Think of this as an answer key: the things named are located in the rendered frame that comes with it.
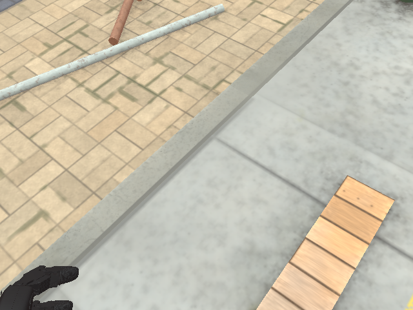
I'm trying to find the robot left hand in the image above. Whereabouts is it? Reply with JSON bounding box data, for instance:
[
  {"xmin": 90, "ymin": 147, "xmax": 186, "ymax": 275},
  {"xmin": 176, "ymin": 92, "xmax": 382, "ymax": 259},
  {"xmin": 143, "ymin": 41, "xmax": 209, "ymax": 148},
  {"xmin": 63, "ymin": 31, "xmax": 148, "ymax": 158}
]
[{"xmin": 0, "ymin": 265, "xmax": 79, "ymax": 310}]

